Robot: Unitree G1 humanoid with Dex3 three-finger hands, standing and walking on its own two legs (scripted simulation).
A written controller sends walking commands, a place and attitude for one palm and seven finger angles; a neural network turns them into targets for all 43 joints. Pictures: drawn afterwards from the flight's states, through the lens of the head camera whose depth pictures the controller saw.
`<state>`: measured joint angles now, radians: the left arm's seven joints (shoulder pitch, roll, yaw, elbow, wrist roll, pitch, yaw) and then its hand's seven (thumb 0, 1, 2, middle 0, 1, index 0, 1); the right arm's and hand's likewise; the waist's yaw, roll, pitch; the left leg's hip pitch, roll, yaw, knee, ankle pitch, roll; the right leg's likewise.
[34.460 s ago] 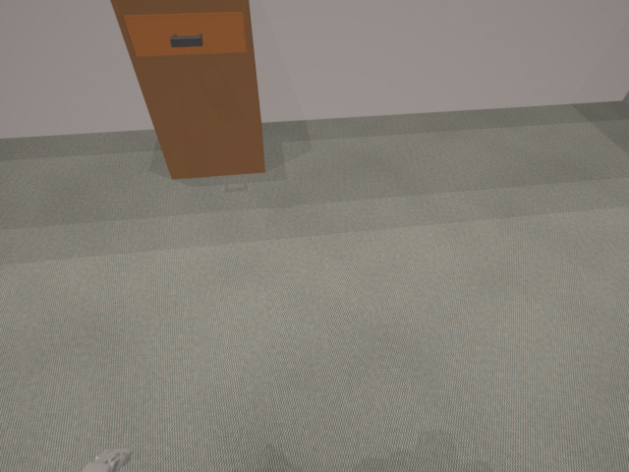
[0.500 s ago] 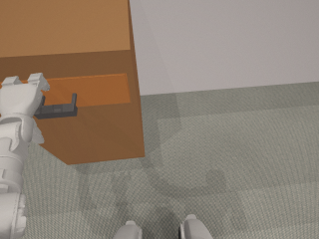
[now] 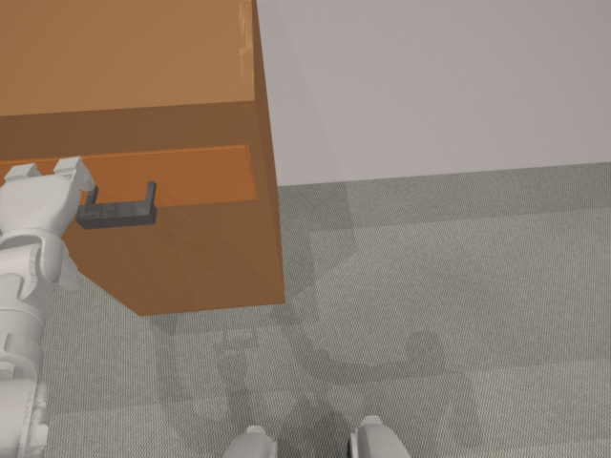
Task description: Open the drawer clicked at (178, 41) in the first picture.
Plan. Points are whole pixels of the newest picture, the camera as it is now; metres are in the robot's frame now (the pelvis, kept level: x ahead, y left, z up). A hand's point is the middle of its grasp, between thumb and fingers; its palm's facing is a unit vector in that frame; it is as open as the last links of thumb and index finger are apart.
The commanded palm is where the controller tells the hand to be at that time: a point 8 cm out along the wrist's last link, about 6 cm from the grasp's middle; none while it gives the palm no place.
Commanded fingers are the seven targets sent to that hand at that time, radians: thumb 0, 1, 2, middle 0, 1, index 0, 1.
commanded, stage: re-aim the fingers above the handle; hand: left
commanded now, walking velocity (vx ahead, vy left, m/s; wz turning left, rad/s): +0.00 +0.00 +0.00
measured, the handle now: (120, 202) +0.49 +0.31 -0.04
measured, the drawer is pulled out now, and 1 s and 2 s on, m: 0.00 0.00 0.00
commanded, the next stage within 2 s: lower the fingers behind the handle in 0.10 s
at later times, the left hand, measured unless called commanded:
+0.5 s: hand (76, 244) +0.39 +0.34 -0.01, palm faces -0.15 +0.00 -0.99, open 13.9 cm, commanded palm +0.39 +0.32 +0.05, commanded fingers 0.00 -0.50 0.30 -0.30 -1.20 -0.30 -1.20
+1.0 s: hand (95, 234) +0.42 +0.33 -0.03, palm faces -0.08 -0.01 -1.00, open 13.9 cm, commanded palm +0.40 +0.32 +0.02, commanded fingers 0.00 -0.50 0.30 -0.30 -1.20 -0.30 -1.20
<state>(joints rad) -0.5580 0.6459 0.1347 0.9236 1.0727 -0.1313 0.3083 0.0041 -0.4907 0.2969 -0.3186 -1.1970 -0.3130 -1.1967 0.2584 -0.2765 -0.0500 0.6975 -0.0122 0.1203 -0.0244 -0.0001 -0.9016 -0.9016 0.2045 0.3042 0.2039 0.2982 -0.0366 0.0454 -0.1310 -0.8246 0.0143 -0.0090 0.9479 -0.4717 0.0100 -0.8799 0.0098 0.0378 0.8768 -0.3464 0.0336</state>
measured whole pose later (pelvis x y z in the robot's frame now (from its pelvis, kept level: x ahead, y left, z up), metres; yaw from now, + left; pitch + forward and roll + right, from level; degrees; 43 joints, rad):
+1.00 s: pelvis -0.01 +0.01 -0.03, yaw +0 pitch +24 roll -2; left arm -0.61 0.64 0.14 0.97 1.10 -0.23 0.35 0.00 -0.49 0.30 -0.28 -1.19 -0.32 -1.20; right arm 0.27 -0.26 -0.04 0.73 -0.03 0.10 -0.02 0.00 -0.90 -0.90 0.21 0.30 0.21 0.30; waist -0.06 0.03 -0.17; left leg -1.00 0.01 -0.01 1.10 -0.52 0.02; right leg -1.05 0.01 0.04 1.01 -0.38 0.04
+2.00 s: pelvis -0.04 -0.01 -0.05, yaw +1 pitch +26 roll -2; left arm -0.73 0.71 0.10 0.99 1.08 -0.20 0.30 0.00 -0.49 0.30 -0.21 -1.25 -0.31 -1.20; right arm 0.28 -0.28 -0.03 0.70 -0.01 0.04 -0.05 0.00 -0.90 -0.90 0.21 0.30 0.20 0.30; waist -0.07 0.04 -0.16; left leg -1.16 0.00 -0.03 1.22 -0.52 0.00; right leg -1.21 0.01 0.02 1.15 -0.40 0.03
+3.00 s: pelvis +0.01 +0.00 +0.00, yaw +1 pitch +20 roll -2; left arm -0.51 0.62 0.13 0.86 1.07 -0.16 0.34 0.00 -0.49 0.30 -0.32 -1.20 -0.31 -1.20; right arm 0.25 -0.26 -0.06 0.71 -0.02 0.12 -0.02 0.00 -0.90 -0.90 0.20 0.30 0.20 0.30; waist -0.02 0.04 -0.14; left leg -0.81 0.01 -0.03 0.95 -0.49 0.01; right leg -0.85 0.01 0.02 0.87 -0.37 0.03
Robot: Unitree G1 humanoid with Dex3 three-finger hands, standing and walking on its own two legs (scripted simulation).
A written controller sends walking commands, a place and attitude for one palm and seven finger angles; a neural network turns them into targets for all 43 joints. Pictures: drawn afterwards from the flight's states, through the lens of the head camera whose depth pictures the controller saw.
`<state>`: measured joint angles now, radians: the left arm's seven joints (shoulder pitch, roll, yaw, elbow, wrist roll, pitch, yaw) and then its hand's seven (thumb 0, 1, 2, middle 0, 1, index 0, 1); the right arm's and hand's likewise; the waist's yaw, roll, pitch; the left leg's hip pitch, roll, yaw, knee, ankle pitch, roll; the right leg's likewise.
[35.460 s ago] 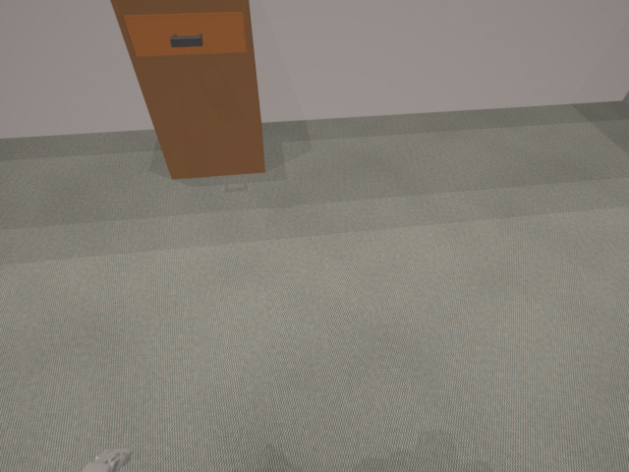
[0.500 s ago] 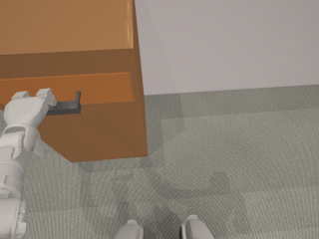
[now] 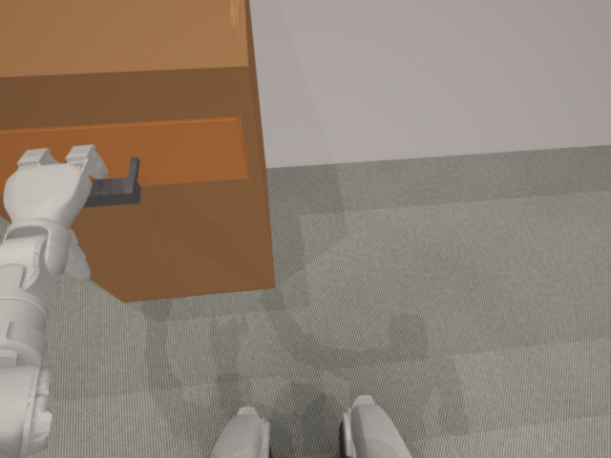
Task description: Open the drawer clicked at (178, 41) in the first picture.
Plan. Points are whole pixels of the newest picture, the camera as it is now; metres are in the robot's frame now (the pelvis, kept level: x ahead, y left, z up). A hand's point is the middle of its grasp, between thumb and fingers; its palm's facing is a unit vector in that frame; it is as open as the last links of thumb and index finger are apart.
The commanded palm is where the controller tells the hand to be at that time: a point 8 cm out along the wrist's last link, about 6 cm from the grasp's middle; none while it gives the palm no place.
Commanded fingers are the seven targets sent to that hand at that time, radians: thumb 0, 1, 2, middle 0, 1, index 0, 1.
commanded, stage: lower the fingers behind the handle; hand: left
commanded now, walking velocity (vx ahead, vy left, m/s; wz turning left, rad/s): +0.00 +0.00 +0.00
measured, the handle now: (100, 179) +0.49 +0.31 -0.01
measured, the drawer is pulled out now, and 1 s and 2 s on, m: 0.00 0.00 0.00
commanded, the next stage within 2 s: lift the fingers back up to retry in 0.80 s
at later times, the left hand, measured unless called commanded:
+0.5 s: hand (76, 216) +0.43 +0.32 -0.01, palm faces -0.06 +0.03 -1.00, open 13.9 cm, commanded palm +0.41 +0.31 +0.02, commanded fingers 0.00 -0.50 0.30 -0.30 -1.20 -0.30 -1.20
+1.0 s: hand (76, 215) +0.43 +0.32 -0.01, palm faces -0.07 +0.04 -1.00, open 13.9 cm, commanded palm +0.41 +0.31 +0.03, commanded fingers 0.00 -0.50 0.30 -0.30 -1.20 -0.30 -1.20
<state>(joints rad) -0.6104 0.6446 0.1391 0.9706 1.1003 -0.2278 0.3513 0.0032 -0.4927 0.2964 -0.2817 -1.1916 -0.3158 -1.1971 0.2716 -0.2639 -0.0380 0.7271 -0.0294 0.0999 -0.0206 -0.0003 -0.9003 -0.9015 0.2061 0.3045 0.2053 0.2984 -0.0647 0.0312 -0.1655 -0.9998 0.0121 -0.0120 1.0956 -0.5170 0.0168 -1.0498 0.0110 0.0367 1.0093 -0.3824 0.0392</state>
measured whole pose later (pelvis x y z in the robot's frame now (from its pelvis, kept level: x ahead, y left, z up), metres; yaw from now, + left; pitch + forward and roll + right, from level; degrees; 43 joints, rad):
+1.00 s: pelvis -0.03 -0.01 -0.03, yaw +1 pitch +26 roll -2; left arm -0.73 0.71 0.10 0.99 1.08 -0.20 0.30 0.00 -0.49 0.30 -0.21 -1.25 -0.31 -1.20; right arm 0.28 -0.28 -0.03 0.70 -0.01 0.04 -0.05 0.00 -0.90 -0.90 0.21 0.30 0.20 0.30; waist -0.07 0.04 -0.16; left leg -1.16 0.00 -0.03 1.22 -0.52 0.00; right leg -1.21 0.01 0.02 1.15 -0.40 0.03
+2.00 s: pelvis +0.02 +0.00 +0.03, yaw +1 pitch +20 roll -2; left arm -0.51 0.62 0.13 0.86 1.07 -0.16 0.34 0.00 -0.49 0.30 -0.32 -1.20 -0.31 -1.20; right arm 0.25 -0.26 -0.06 0.71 -0.02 0.12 -0.02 0.00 -0.90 -0.90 0.20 0.30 0.20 0.30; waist -0.02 0.04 -0.14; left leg -0.81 0.01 -0.03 0.95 -0.49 0.01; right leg -0.85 0.01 0.02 0.87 -0.37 0.03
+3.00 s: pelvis +0.01 -0.01 +0.03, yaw +1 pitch +20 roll -1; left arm -0.58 0.64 0.07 0.92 1.06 -0.22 0.22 0.00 -0.49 0.30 -0.32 -1.20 -0.31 -1.20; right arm 0.31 -0.26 -0.06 0.71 -0.01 0.09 -0.06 0.00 -0.90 -0.90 0.21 0.30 0.21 0.30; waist -0.03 0.04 -0.14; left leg -0.80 0.01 -0.02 0.92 -0.46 0.01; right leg -0.85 0.00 0.03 0.85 -0.34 0.03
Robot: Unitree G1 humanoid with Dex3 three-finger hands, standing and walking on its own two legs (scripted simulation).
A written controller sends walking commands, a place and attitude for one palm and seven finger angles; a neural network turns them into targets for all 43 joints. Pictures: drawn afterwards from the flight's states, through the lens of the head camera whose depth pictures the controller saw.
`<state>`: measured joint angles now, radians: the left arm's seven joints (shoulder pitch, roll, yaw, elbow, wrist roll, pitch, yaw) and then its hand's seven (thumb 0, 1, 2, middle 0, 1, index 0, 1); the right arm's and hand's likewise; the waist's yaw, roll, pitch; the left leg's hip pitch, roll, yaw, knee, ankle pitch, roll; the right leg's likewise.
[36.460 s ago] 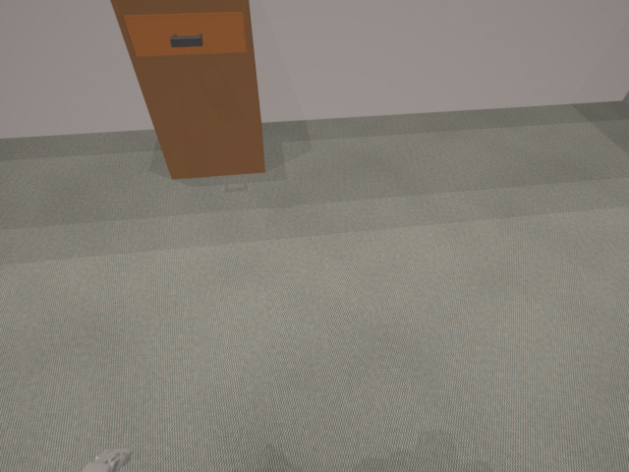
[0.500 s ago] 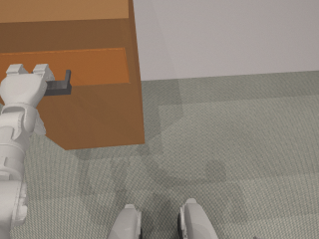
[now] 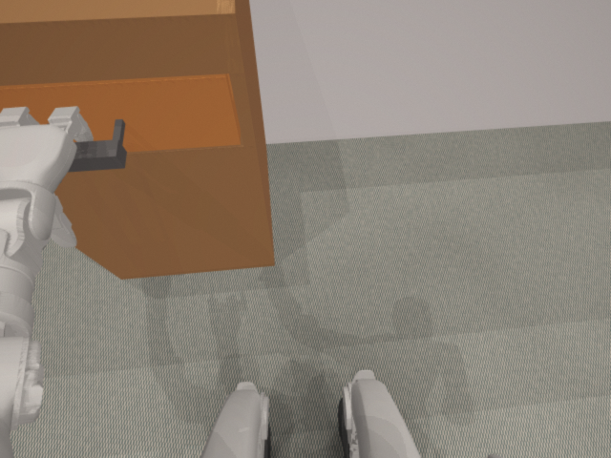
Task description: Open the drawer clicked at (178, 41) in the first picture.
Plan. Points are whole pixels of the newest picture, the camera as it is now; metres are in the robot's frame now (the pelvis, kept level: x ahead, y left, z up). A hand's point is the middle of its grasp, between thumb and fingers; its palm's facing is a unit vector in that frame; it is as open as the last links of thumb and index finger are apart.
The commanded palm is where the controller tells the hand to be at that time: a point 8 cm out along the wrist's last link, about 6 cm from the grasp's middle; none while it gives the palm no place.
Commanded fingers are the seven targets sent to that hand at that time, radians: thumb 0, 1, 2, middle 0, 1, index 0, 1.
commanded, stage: lift the fingers back up to retry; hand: left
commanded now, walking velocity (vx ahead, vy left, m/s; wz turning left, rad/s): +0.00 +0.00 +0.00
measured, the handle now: (83, 142) +0.53 +0.31 +0.01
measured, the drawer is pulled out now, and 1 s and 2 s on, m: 0.00 0.00 0.00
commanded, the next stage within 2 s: re-aim the fingers above the handle in 0.68 s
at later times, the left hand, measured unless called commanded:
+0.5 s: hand (34, 149) +0.47 +0.32 +0.07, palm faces -0.07 +0.01 -1.00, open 13.9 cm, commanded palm +0.45 +0.31 +0.13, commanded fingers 0.00 -0.50 0.30 -0.30 -1.20 -0.30 -1.20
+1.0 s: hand (14, 166) +0.45 +0.34 +0.07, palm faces -0.05 +0.02 -1.00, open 13.9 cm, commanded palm +0.44 +0.32 +0.13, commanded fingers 0.00 -0.50 0.30 -0.30 -1.20 -0.30 -1.20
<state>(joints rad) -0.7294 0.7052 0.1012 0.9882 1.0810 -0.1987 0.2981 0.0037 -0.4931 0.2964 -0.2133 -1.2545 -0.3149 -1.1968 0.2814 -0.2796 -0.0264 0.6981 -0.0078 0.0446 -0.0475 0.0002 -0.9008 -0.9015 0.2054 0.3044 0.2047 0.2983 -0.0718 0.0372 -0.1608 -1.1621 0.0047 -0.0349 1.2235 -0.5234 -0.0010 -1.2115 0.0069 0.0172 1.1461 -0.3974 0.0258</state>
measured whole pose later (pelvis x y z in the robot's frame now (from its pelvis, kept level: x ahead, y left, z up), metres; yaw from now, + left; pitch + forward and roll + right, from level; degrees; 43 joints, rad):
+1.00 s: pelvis +0.05 +0.01 +0.06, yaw +0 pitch +20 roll -2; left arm -0.51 0.62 0.13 0.86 1.07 -0.16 0.34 0.00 -0.49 0.30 -0.32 -1.20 -0.31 -1.20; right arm 0.25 -0.26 -0.06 0.71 -0.02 0.12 -0.02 0.00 -0.90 -0.90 0.20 0.30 0.20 0.30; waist -0.02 0.04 -0.14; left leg -0.81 0.01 -0.03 0.95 -0.49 0.01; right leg -0.85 0.01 0.02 0.87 -0.37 0.03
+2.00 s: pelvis +0.04 +0.01 +0.06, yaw +0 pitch +20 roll -1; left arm -0.58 0.64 0.07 0.92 1.06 -0.22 0.22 0.00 -0.49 0.30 -0.32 -1.20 -0.31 -1.20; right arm 0.31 -0.26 -0.06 0.71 -0.01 0.09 -0.06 0.00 -0.90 -0.90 0.21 0.30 0.21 0.30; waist -0.03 0.04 -0.14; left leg -0.80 0.01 -0.02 0.92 -0.46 0.01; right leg -0.85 0.00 0.03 0.85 -0.34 0.03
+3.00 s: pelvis +0.04 +0.01 +0.06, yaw +1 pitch +19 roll -2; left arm -0.61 0.62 0.05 0.88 1.07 -0.28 0.24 0.00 -0.49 0.30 -0.32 -1.20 -0.32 -1.20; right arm 0.29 -0.25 -0.06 0.72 -0.01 0.08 -0.06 0.00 -0.90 -0.90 0.21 0.30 0.21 0.30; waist -0.05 0.02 -0.15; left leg -0.82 0.00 -0.04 0.95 -0.47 0.01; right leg -0.85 0.00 0.01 0.87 -0.35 0.03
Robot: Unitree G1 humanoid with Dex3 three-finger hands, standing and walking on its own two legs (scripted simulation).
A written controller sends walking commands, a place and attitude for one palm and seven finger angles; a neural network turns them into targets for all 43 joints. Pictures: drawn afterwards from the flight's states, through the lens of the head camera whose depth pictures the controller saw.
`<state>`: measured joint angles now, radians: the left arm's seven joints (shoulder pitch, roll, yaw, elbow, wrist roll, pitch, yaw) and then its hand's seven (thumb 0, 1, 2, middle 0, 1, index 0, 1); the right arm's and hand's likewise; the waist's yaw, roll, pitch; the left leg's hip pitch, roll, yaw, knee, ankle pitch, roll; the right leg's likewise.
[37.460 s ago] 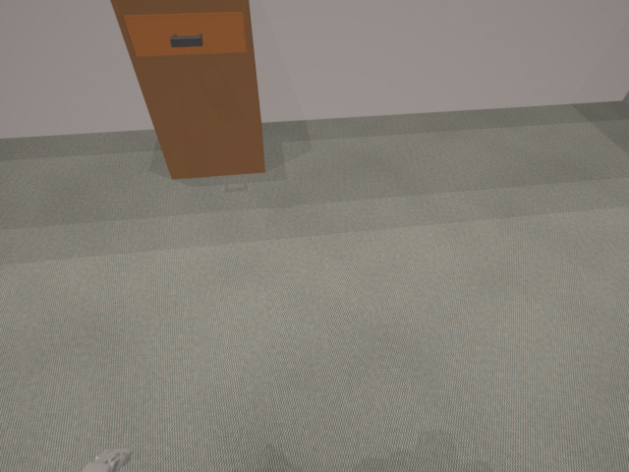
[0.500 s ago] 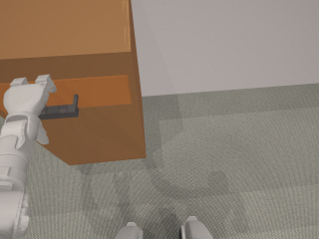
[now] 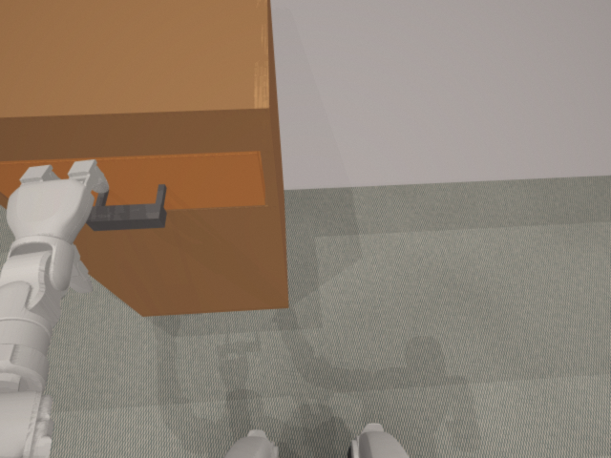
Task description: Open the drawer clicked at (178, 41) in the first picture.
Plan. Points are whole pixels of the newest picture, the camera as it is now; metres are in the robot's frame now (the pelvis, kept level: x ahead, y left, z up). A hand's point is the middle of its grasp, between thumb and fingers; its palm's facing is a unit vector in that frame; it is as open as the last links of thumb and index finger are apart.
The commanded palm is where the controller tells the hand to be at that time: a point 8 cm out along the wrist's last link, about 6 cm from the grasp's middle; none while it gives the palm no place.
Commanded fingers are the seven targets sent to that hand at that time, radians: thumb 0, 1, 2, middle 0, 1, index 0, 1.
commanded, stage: re-aim the fingers above the handle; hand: left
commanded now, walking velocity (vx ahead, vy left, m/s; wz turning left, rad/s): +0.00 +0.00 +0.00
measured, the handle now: (130, 204) +0.48 +0.30 -0.04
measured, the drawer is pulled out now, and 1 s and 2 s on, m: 0.00 0.00 0.00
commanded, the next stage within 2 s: lower the fingers behind the handle in 1.80 s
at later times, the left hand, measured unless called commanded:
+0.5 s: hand (77, 234) +0.39 +0.33 +0.01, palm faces -0.13 +0.02 -0.99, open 13.9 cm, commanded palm +0.39 +0.31 +0.07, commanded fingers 0.00 -0.50 0.30 -0.30 -1.20 -0.30 -1.20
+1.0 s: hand (85, 230) +0.40 +0.32 +0.02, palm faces -0.16 +0.01 -0.99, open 13.9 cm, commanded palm +0.39 +0.30 +0.07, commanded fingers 0.00 -0.50 0.30 -0.30 -1.20 -0.30 -1.20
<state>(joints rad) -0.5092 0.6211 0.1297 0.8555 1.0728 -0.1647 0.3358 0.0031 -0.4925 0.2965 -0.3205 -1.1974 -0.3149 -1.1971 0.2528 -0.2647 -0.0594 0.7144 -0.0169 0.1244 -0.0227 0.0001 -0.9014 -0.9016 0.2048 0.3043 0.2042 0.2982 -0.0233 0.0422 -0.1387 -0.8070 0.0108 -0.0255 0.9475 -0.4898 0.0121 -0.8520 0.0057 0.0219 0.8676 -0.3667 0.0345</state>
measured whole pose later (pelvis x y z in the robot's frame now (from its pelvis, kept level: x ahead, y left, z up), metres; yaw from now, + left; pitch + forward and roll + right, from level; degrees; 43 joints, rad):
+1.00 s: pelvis -0.01 +0.00 +0.00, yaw +0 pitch +20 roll -1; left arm -0.58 0.64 0.07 0.92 1.06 -0.22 0.22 0.00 -0.49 0.30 -0.32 -1.20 -0.31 -1.20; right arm 0.31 -0.26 -0.06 0.71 -0.01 0.09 -0.06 0.00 -0.90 -0.90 0.21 0.30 0.21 0.30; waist -0.03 0.04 -0.14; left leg -0.80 0.01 -0.02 0.92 -0.46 0.01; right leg -0.85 0.00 0.03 0.85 -0.34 0.03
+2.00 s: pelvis -0.01 +0.00 +0.00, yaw +1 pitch +19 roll -2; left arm -0.61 0.62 0.05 0.88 1.07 -0.28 0.24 0.00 -0.49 0.30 -0.32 -1.20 -0.32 -1.20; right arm 0.29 -0.25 -0.06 0.72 -0.01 0.08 -0.06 0.00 -0.90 -0.90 0.21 0.30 0.21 0.30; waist -0.05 0.02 -0.15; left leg -0.82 0.00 -0.04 0.95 -0.47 0.01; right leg -0.85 0.00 0.01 0.87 -0.35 0.03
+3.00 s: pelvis -0.03 -0.01 -0.04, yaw +0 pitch +25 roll -1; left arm -0.66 0.64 0.12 1.00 1.11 -0.20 0.38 0.00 -0.49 0.30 -0.27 -1.21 -0.32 -1.20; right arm 0.25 -0.28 -0.03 0.72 -0.03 0.09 -0.02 0.00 -0.90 -0.90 0.21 0.30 0.20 0.30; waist -0.07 0.03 -0.17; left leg -1.05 0.01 -0.02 1.14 -0.52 0.00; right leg -1.12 0.01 0.03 1.07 -0.40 0.02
